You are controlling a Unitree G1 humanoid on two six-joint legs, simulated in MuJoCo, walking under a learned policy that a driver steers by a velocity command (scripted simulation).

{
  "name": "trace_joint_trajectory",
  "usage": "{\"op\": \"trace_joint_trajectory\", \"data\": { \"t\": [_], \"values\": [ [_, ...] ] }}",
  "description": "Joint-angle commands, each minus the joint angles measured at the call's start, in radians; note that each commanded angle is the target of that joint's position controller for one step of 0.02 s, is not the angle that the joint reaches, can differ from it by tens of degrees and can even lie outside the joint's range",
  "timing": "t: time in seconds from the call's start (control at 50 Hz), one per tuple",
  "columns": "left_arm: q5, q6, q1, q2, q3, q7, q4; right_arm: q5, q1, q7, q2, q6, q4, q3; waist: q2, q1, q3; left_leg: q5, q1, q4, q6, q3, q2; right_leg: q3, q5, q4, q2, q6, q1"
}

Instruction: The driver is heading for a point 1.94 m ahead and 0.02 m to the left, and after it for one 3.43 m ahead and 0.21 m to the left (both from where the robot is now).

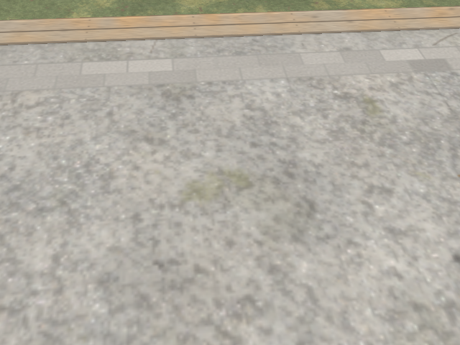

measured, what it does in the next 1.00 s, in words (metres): walks ahead: right foot, then left foot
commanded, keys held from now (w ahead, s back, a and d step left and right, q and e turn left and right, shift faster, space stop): e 0.04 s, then no key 0.96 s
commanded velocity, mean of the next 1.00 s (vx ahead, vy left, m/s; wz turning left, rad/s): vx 0.08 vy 0.00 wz -0.16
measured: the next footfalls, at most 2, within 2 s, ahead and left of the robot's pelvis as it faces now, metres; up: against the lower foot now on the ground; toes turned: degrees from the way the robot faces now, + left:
right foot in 0.28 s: +0.23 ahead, -0.15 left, +0.00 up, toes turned -5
left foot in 0.58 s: +0.20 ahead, +0.11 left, +0.00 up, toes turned -7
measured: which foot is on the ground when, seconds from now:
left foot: down 0.00-0.30, up 0.32-0.56, down 0.58-1.00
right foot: up 0.00-0.26, down 0.28-1.00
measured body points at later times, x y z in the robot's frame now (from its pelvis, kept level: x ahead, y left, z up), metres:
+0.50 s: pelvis +0.13 -0.04 +0.00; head +0.17 -0.05 +0.45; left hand +0.33 +0.16 -0.11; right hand +0.22 -0.32 -0.13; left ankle +0.14 +0.12 -0.70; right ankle +0.19 -0.15 -0.73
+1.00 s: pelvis +0.17 -0.02 +0.00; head +0.19 -0.02 +0.45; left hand +0.31 +0.22 -0.14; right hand +0.21 -0.28 -0.14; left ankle +0.16 +0.11 -0.73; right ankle +0.19 -0.15 -0.73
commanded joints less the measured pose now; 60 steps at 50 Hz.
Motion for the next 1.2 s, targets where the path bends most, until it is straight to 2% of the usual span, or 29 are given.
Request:
{"op": "trace_joint_trajectory", "data": {
  "t": [0.02, 0.04, 0.08, 0.12, 0.14, 0.18, 0.22, 0.24, 0.26, 0.28, 0.3, 0.32, 0.34, 0.36, 0.38, 0.4, 0.42, 0.44, 0.52, 0.54, 0.56, 0.58, 0.6, 0.62, 0.64, 0.66, 0.72, 0.88, 1.2],
  "values": [
    [0.002, 0.01, -0.037, 0.045, 0.02, -0.006, -0.105, -0.002, 0.021, -0.006, -0.095, 0.008, -0.027, -0.024, 0.132, 0.014, -0.034, 0.554, 0.266, -0.209, 0.159, -0.23, 0.274, 0.009, 0.061, -0.029, -0.109, 0.038, -0.241],
    [-0.001, 0.015, -0.055, 0.027, 0.016, -0.01, -0.117, 0.0, 0.015, -0.007, -0.113, 0.012, -0.022, -0.03, 0.137, 0.017, -0.025, 0.595, 0.244, -0.229, 0.161, -0.179, 0.266, -0.021, 0.085, -0.091, -0.104, 0.05, -0.231],
    [0.01, 0.016, -0.092, -0.001, 0.006, -0.017, -0.136, -0.002, 0.018, -0.013, -0.156, 0.015, -0.011, -0.042, 0.135, 0.019, -0.044, 0.664, 0.215, -0.244, 0.17, -0.106, 0.255, -0.045, 0.169, -0.247, -0.102, 0.059, -0.16],
    [0.013, 0.01, -0.118, -0.017, -0.006, -0.03, -0.144, 0.016, -0.001, -0.024, -0.179, 0.026, -0.003, -0.047, 0.148, 0.018, -0.084, 0.637, 0.188, -0.246, 0.163, -0.027, 0.23, -0.077, 0.276, -0.412, -0.095, 0.06, -0.034],
    [0.013, 0.008, -0.141, -0.011, -0.007, -0.037, -0.151, 0.028, 0.004, -0.026, -0.182, 0.029, 0.003, -0.046, 0.163, 0.011, -0.098, 0.601, 0.189, -0.245, 0.158, -0.005, 0.226, -0.089, 0.335, -0.476, -0.091, 0.062, 0.018],
    [0.02, 0.008, -0.176, 0.008, -0.004, -0.049, -0.162, 0.04, 0.028, -0.027, -0.192, 0.032, 0.024, -0.05, 0.177, -0.001, -0.097, 0.541, 0.208, -0.224, 0.149, 0.004, 0.231, -0.1, 0.371, -0.566, -0.083, 0.055, 0.074],
    [0.026, 0.004, -0.184, 0.023, -0.001, -0.057, -0.167, 0.047, 0.042, -0.025, -0.202, 0.031, 0.038, -0.054, 0.168, 0.004, -0.085, 0.5, 0.234, -0.177, 0.133, -0.009, 0.243, -0.107, 0.371, -0.672, -0.076, 0.029, 0.124],
    [0.03, 0.0, -0.164, 0.027, 0.003, -0.059, -0.157, 0.052, 0.041, -0.023, -0.206, 0.031, 0.043, -0.056, 0.157, 0.019, -0.084, 0.471, 0.235, -0.134, 0.117, -0.004, 0.234, -0.124, 0.41, -0.756, -0.061, 0.011, 0.183],
    [0.035, -0.003, -0.138, 0.048, 0.013, -0.057, -0.138, 0.047, 0.069, -0.02, -0.194, 0.03, 0.055, -0.053, 0.132, 0.021, -0.094, 0.446, 0.231, -0.07, 0.092, 0.005, 0.2, -0.137, 0.461, -0.81, -0.043, -0.011, 0.264],
    [0.039, -0.007, -0.095, 0.112, 0.031, -0.045, -0.133, 0.029, 0.111, -0.017, -0.171, 0.026, 0.061, -0.047, 0.056, 0.022, -0.129, 0.347, 0.16, 0.063, 0.04, 0.048, 0.148, -0.054, 0.799, -0.795, -0.121, -0.046, 0.413],
    [0.063, -0.009, -0.041, 0.178, 0.036, -0.03, -0.136, -0.001, 0.178, 0.0, -0.109, 0.013, 0.044, -0.019, -0.132, 0.0, -0.234, -0.099, -0.1, 0.323, -0.037, 0.076, 0.066, 0.192, 1.216, -0.708, -0.359, -0.194, 0.72],
    [0.061, -0.001, 0.032, 0.097, 0.004, -0.025, -0.106, 0.004, 0.194, 0.016, -0.103, 0.017, 0.045, -0.001, -0.213, 0.026, -0.352, -0.44, -0.139, 0.485, -0.061, -0.06, 0.055, 0.316, 1.161, -0.757, -0.472, -0.315, 0.737],
    [0.058, 0.005, 0.009, 0.059, -0.01, -0.029, -0.107, 0.031, 0.16, 0.025, -0.16, 0.032, 0.051, -0.016, -0.136, 0.028, -0.319, -0.459, -0.162, 0.543, -0.058, -0.1, 0.08, 0.279, 0.987, -0.788, -0.431, -0.297, 0.675],
    [0.055, 0.006, -0.055, 0.047, -0.016, -0.031, -0.119, 0.036, 0.103, 0.018, -0.164, 0.05, 0.045, -0.015, -0.088, 0.021, -0.259, -0.427, -0.189, 0.535, -0.05, -0.098, 0.095, 0.23, 0.865, -0.805, -0.388, -0.253, 0.609],
    [0.049, 0.007, -0.114, 0.046, -0.02, -0.03, -0.127, 0.026, 0.074, 0.003, -0.156, 0.07, 0.05, -0.016, -0.046, 0.005, -0.197, -0.388, -0.175, 0.478, -0.052, -0.093, 0.103, 0.192, 0.776, -0.831, -0.356, -0.217, 0.511],
    [0.044, 0.01, -0.166, 0.06, -0.015, -0.024, -0.132, 0.015, 0.067, -0.012, -0.16, 0.089, 0.052, -0.02, -0.05, -0.02, -0.158, -0.342, -0.118, 0.417, -0.06, -0.086, 0.105, 0.16, 0.705, -0.858, -0.328, -0.193, 0.411],
    [0.045, 0.016, -0.195, 0.08, -0.007, -0.019, -0.131, 0.015, 0.069, -0.022, -0.15, 0.1, 0.056, -0.018, -0.062, -0.033, -0.135, -0.296, -0.055, 0.376, -0.065, -0.066, 0.087, 0.137, 0.645, -0.88, -0.305, -0.183, 0.327],
    [0.047, 0.018, -0.206, 0.077, -0.007, -0.014, -0.13, 0.015, 0.082, -0.029, -0.138, 0.103, 0.064, -0.015, -0.074, -0.041, -0.133, -0.257, -0.005, 0.33, -0.067, -0.059, 0.076, 0.116, 0.596, -0.891, -0.287, -0.177, 0.292],
    [0.042, 0.023, -0.21, 0.037, -0.02, -0.004, -0.107, 0.016, 0.09, -0.028, -0.11, 0.106, 0.096, -0.004, -0.086, -0.049, -0.125, -0.085, 0.134, 0.114, -0.058, -0.036, 0.047, 0.087, 0.388, -0.904, -0.256, -0.144, 0.251],
    [0.035, 0.026, -0.215, 0.022, -0.026, -0.003, -0.1, 0.011, 0.097, -0.023, -0.099, 0.106, 0.106, 0.0, -0.083, -0.062, -0.114, -0.004, 0.188, 0.018, -0.05, -0.023, 0.036, 0.076, 0.292, -0.899, -0.237, -0.119, 0.232],
    [0.031, 0.027, -0.195, 0.005, -0.031, -0.004, -0.086, -0.003, 0.092, -0.017, -0.098, 0.108, 0.112, 0.004, -0.067, -0.061, -0.098, 0.059, 0.233, -0.052, -0.038, -0.023, 0.037, 0.069, 0.178, -0.898, -0.211, -0.079, 0.212],
    [0.033, 0.025, -0.168, 0.0, -0.031, -0.009, -0.073, -0.018, 0.088, -0.012, -0.126, 0.11, 0.11, 0.002, -0.034, -0.046, -0.067, 0.081, 0.254, -0.08, -0.018, -0.056, 0.076, 0.059, 0.08, -0.883, -0.187, -0.038, 0.189],
    [0.039, 0.023, -0.14, 0.011, -0.026, -0.013, -0.068, -0.014, 0.078, -0.01, -0.179, 0.11, 0.105, -0.008, 0.033, -0.008, -0.03, 0.038, 0.219, -0.088, 0.007, -0.077, 0.112, 0.023, 0.011, -0.858, -0.136, -0.007, 0.18],
    [0.035, 0.023, -0.141, 0.011, -0.024, -0.011, -0.072, 0.0, 0.043, -0.007, -0.201, 0.108, 0.112, -0.018, 0.158, 0.015, 0.012, -0.174, 0.084, -0.145, 0.037, -0.11, 0.116, -0.041, 0.06, -0.831, -0.09, 0.016, 0.25],
    [0.033, 0.022, -0.165, 0.03, -0.019, -0.006, -0.063, 0.002, 0.004, -0.007, -0.158, 0.099, 0.104, -0.006, 0.164, 0.013, 0.039, -0.237, 0.014, -0.19, 0.035, -0.119, 0.11, -0.053, 0.127, -0.792, -0.088, 0.025, 0.317],
    [0.03, 0.024, -0.166, 0.028, -0.017, -0.001, -0.058, -0.002, -0.012, -0.009, -0.139, 0.09, 0.107, 0.001, 0.166, 0.017, 0.044, -0.227, -0.003, -0.201, 0.022, -0.115, 0.107, -0.057, 0.174, -0.775, -0.091, 0.022, 0.347],
    [0.033, 0.028, -0.145, 0.022, -0.013, 0.0, -0.024, 0.004, 0.014, -0.011, -0.141, 0.069, 0.125, 0.002, 0.111, 0.007, 0.046, -0.124, 0.051, -0.169, 0.008, -0.096, 0.088, -0.048, 0.242, -0.772, -0.099, 0.006, 0.348],
    [0.025, 0.022, -0.128, 0.033, -0.01, -0.003, 0.053, 0.013, 0.063, -0.013, -0.134, 0.075, 0.169, 0.004, 0.043, -0.011, 0.023, 0.002, 0.123, -0.118, 0.017, -0.065, 0.059, -0.052, 0.364, -0.757, -0.109, 0.006, 0.378],
    [0.021, 0.03, -0.13, 0.053, -0.021, 0.008, 0.172, 0.012, 0.087, -0.011, -0.125, 0.085, 0.233, 0.01, 0.046, -0.005, 0.044, 0.059, 0.152, -0.123, 0.011, -0.041, 0.032, -0.061, 0.383, -0.754, -0.115, 0.012, 0.398]
  ]
}}
Keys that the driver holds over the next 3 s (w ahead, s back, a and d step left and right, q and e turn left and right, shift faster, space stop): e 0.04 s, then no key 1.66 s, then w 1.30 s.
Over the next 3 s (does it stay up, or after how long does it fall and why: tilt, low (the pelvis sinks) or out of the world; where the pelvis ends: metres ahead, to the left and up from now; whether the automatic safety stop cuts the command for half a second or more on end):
stays up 0.78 -0.09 -0.01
